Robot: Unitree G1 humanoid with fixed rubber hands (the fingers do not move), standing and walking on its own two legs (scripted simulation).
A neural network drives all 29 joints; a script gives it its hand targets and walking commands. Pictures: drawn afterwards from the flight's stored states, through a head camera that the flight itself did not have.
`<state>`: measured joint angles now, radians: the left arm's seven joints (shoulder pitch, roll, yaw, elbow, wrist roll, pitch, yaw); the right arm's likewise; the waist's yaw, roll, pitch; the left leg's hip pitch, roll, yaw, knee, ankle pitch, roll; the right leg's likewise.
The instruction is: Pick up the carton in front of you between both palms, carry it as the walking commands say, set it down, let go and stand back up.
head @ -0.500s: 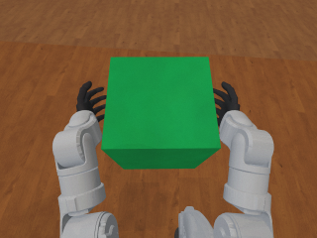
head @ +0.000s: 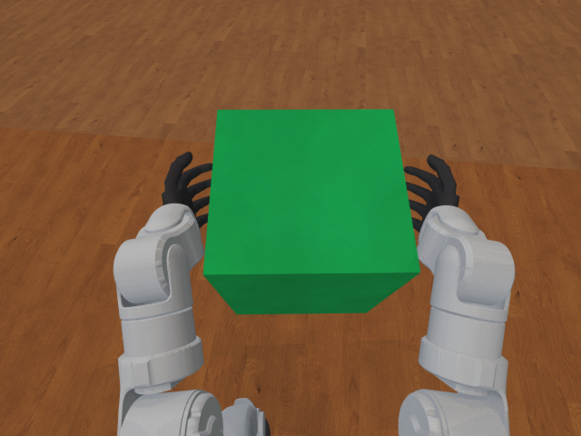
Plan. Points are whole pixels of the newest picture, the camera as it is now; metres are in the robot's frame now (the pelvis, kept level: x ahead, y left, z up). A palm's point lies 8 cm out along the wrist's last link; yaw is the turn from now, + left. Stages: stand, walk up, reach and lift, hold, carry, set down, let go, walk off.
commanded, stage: carry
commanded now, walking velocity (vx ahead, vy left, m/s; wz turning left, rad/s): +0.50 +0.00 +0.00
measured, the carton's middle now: (303, 227) +0.37 +0.01 +0.09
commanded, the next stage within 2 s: none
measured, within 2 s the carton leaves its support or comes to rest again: neither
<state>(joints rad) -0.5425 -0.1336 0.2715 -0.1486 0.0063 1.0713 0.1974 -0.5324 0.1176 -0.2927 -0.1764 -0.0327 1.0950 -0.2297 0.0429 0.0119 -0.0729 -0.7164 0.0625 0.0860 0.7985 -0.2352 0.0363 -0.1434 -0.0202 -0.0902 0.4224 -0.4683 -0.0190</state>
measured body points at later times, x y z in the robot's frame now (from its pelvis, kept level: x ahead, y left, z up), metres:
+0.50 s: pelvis +0.32 +0.00 +0.02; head +0.32 +0.01 +0.47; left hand +0.67 +0.18 +0.17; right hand +0.68 -0.13 +0.17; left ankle +0.18 +0.11 -0.71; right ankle +0.45 -0.09 -0.68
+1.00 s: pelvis +0.63 +0.04 +0.05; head +0.63 +0.04 +0.50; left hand +0.99 +0.19 +0.19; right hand +0.98 -0.13 +0.20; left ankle +0.74 +0.13 -0.66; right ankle +0.47 -0.08 -0.62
